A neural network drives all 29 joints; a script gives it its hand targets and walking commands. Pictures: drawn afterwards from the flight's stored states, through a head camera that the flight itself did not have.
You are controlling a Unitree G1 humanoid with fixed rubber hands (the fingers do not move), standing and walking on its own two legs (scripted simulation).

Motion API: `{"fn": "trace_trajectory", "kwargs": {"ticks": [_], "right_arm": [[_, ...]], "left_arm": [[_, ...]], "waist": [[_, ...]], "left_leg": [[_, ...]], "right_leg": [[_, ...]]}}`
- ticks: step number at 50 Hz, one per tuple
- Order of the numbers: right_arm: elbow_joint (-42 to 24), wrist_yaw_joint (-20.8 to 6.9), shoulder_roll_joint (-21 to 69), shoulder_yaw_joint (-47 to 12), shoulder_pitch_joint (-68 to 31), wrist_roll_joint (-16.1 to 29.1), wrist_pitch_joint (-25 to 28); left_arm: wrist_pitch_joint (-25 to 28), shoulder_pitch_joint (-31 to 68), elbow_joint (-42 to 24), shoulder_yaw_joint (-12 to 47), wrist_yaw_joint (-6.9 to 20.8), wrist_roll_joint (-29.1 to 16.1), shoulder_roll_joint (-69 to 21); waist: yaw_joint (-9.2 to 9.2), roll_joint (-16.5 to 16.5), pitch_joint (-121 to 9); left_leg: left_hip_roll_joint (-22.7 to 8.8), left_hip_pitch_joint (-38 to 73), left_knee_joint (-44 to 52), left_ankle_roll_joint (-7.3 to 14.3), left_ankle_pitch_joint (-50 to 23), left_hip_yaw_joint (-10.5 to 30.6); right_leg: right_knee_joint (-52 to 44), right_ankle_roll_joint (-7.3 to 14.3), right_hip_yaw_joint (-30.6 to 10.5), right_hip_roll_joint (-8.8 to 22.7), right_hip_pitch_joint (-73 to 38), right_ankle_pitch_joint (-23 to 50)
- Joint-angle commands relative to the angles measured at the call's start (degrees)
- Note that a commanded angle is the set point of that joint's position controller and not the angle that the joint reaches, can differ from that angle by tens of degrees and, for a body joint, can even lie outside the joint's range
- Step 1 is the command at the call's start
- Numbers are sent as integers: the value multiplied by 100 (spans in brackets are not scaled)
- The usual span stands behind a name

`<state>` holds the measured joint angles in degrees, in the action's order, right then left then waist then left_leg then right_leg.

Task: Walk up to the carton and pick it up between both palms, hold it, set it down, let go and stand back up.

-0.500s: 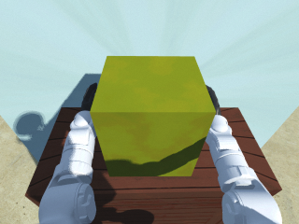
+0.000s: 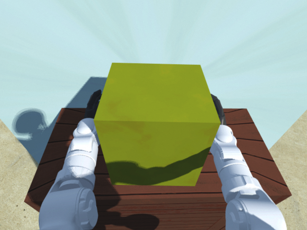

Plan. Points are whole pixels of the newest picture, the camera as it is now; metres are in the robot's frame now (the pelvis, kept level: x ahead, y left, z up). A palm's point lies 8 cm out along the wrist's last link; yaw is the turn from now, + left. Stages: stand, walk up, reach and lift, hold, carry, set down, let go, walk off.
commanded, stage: set down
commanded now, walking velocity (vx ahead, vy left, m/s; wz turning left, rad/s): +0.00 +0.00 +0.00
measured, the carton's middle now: (154, 126) +0.40 +0.00 +0.05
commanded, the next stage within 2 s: none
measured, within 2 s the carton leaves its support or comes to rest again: rests again in 0.62 s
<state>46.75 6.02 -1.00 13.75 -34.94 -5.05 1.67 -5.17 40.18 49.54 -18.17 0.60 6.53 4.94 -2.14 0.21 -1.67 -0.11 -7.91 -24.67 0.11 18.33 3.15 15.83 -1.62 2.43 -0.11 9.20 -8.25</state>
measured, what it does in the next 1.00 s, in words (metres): stands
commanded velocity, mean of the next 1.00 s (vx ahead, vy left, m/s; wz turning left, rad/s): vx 0.00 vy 0.00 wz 0.00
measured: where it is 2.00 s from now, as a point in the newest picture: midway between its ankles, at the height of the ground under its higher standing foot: outside the picture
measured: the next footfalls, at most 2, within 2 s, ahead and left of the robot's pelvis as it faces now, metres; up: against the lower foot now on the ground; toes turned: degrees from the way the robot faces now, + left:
none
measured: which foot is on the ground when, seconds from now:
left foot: down 0.00-1.00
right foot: down 0.00-1.00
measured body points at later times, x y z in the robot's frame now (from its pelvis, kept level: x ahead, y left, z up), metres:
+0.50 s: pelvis +0.01 +0.00 +0.00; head +0.04 +0.02 +0.45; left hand +0.42 +0.17 +0.06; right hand +0.39 -0.18 +0.06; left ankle -0.06 +0.10 -0.74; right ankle +0.00 -0.14 -0.74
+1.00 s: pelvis +0.01 +0.00 +0.00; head +0.05 +0.02 +0.45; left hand +0.42 +0.16 +0.04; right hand +0.39 -0.18 +0.05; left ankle -0.06 +0.10 -0.74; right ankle +0.00 -0.14 -0.74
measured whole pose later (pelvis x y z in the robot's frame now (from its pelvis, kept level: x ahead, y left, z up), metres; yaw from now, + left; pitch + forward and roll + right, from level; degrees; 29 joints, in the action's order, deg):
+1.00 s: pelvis +0.01 +0.00 +0.00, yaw +0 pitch +5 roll -3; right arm 56.3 6.5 -0.7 17.4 -33.8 -9.2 19.0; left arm 9.4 38.9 55.9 -18.2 0.8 6.5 4.3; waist -2.1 0.2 -0.6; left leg -0.2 -11.4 -24.7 0.1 18.4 3.0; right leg 15.8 -1.7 2.4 -0.1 12.7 -8.4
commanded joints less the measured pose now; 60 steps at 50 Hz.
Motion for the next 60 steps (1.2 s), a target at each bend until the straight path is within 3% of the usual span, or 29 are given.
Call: {"fn": "trace_trajectory", "kwargs": {"ticks": [1, 2, 3, 5, 10, 12, 16, 19, 20, 21, 22, 25, 27, 28, 31, 32, 33, 35, 37, 40, 41, 43, 44, 48, 50, 51, 54, 57, 60], "right_arm": [[-1437, -701, 3699, -1430, -3983, -434, 632], [-1193, -707, 3576, -1340, -3818, -467, 617], [-1011, -704, 3560, -1337, -3704, -532, 605], [-1129, -679, 3507, -1201, -3880, -541, 723], [-1155, -687, 3420, -1200, -3880, -590, 829], [-840, -661, 3464, -1097, -3405, -732, 825], [-901, -681, 3495, -1297, -3582, -708, 1030], [-900, -682, 3564, -1253, -3650, -764, 1007], [-1021, -702, 3547, -1292, -3697, -763, 1154], [-1039, -706, 3613, -1479, -3696, -717, 1212], [-940, -734, 3656, -1355, -3728, -793, 1250], [-672, -759, 3454, -1299, -3516, -881, 1262], [-712, -715, 3606, -1386, -3366, -923, 1404], [-369, -745, 3522, -1203, -3251, -851, 1389], [-527, -705, 3495, -1275, -3299, -951, 1514], [-454, -717, 3587, -1338, -3325, -870, 1630], [-287, -707, 3601, -1311, -3342, -918, 1696], [-63, -704, 3501, -1315, -3303, -937, 1765], [-168, -720, 3373, -1095, -3323, -1036, 1741], [117, -734, 3361, -1127, -3068, -1021, 1892], [158, -753, 3218, -960, -3309, -1073, 1899], [-24, -740, 3238, -1012, -3158, -1151, 1955], [177, -735, 3197, -922, -2936, -1212, 1978], [487, -761, 3261, -776, -2904, -1263, 2027], [617, -766, 3191, -631, -2785, -1433, 2075], [502, -795, 3144, -679, -2897, -1377, 2072], [690, -810, 3049, -443, -2928, -1466, 2143], [537, -813, 3062, -374, -3077, -1609, 2225], [657, -788, 2987, -301, -2754, -1680, 2258]], "left_arm": [[701, 3511, -169, 1834, 1057, 20, -3428], [650, 3239, -68, 1797, 1066, 153, -3400], [618, 3133, -81, 1675, 1079, 213, -3429], [639, 3437, -93, 1943, 1080, 96, -3490], [665, 3114, 79, 1780, 1053, 118, -3580], [694, 2976, 122, 1688, 1115, 301, -3540], [878, 3329, -194, 1913, 1012, 158, -3592], [973, 3335, 85, 1697, 1029, 277, -3366], [1051, 3328, -53, 1960, 985, 149, -3582], [1127, 3274, -41, 1851, 954, 224, -3530], [1231, 3476, -89, 2044, 912, 175, -3661], [1228, 3135, 198, 1743, 903, 310, -3445], [1288, 2808, 247, 1797, 870, 355, -3571], [1288, 2832, 189, 1714, 891, 455, -3472], [1417, 3015, 253, 1805, 852, 320, -3370], [1507, 3117, 88, 2009, 836, 265, -3498], [1572, 3122, 109, 2033, 823, 251, -3525], [1608, 3042, 317, 1991, 788, 310, -3579], [1544, 2632, 795, 1511, 827, 614, -3291], [1688, 2814, 491, 1785, 739, 484, -3360], [1627, 2711, 765, 1530, 753, 621, -3271], [1632, 2452, 850, 1494, 774, 642, -3248], [1667, 2561, 746, 1494, 802, 677, -3235], [1693, 2529, 877, 1244, 809, 804, -3191], [1748, 2611, 849, 1272, 809, 801, -3150], [1775, 2561, 938, 1145, 824, 827, -3030], [1809, 2851, 817, 1214, 777, 847, -3090], [1782, 2663, 1141, 962, 807, 970, -2897], [1837, 2555, 1085, 1020, 800, 1032, -2968]], "waist": [[-236, -30, -2827], [-368, -96, -2462], [-189, -165, -2399], [-463, -306, -2506], [-271, -89, -2264], [-411, -253, -2195], [-351, -274, -2695], [-239, -87, -2520], [-332, -236, -2834], [-148, -121, -2949], [-266, -340, -3083], [-107, -256, -2654], [-190, -160, -2852], [-225, -299, -2652], [-181, -238, -2874], [-343, -352, -3062], [-280, -558, -3088], [-254, -523, -2939], [-116, -225, -2533], [-163, -506, -2761], [-59, -460, -2574], [-39, -307, -2460], [-142, -264, -2484], [7, -488, -2254], [-155, -274, -2051], [12, -319, -2108], [-96, -497, -2184], [36, -297, -2116], [-68, -430, -1947]], "left_leg": [[176, -925, 341, -497, -3215, -542], [101, -805, 395, -530, -3474, -473], [98, -750, 342, -570, -3703, -502], [82, -603, 239, -616, -3701, -474], [50, -539, 221, -629, -3942, -456], [86, -682, 279, -614, -3707, -474], [48, -572, 113, -664, -4157, -415], [153, -1190, 301, -516, -3268, -536], [115, -982, 209, -601, -3577, -489], [63, -890, 149, -581, -3837, -467], [75, -803, 68, -675, -3968, -429], [76, -917, 168, -612, -3868, -487], [9, -786, 2, -665, -4306, -403], [-32, -650, 94, -654, -4279, -404], [16, -719, -53, -648, -4238, -452], [-15, -680, -69, -725, -4429, -385], [2, -645, -108, -752, -4590, -366], [-58, -520, -228, -764, -4954, -316], [3, -903, 14, -646, -4040, -435], [-72, -597, -177, -760, -4737, -372], [-65, -562, -89, -736, -4649, -374], [-20, -727, -118, -745, -4562, -464], [-58, -726, -71, -725, -4520, -395], [-37, -897, -26, -724, -4405, -414], [-41, -898, 74, -672, -4120, -404], [-28, -896, 21, -693, -4148, -441], [-50, -773, 33, -715, -4200, -382], [-73, -973, 2, -705, -4131, -432], [-76, -848, -22, -729, -4245, -396]], "right_leg": [[505, -42, 115, -123, -2501, 3132], [515, -91, 148, -140, -2292, 3123], [515, -60, 156, -163, -2312, 3105], [464, -13, 226, -170, -2028, 2848], [408, 0, 219, -221, -1931, 2793], [396, 11, 226, -176, -2066, 2820], [559, 60, 216, -191, -2017, 3146], [492, -5, 115, -89, -2321, 3070], [528, 32, 173, -122, -2227, 3151], [620, -1, 110, -119, -2133, 3267], [572, 48, 181, -178, -1929, 3040], [525, 47, 190, -155, -2020, 3041], [610, 37, 180, -162, -2072, 3505], [566, 54, 178, -204, -1806, 3195], [581, 44, 187, -129, -1827, 3309], [588, 86, 185, -160, -1854, 3447], [566, 117, 192, -181, -1728, 3271], [583, 128, 250, -189, -1567, 3295], [480, 127, 144, -158, -1719, 3037], [597, 101, 277, -188, -1500, 3169], [465, 163, 268, -229, -1225, 2779], [473, 132, 258, -179, -1544, 3099], [494, 119, 259, -188, -1451, 2998], [506, 135, 245, -165, -1530, 2889], [490, 109, 305, -154, -1406, 2700], [477, 112, 255, -150, -1488, 2710], [436, 105, 310, -164, -1247, 2426], [446, 112, 315, -133, -1446, 2426], [453, 98, 367, -141, -1208, 2323]]}}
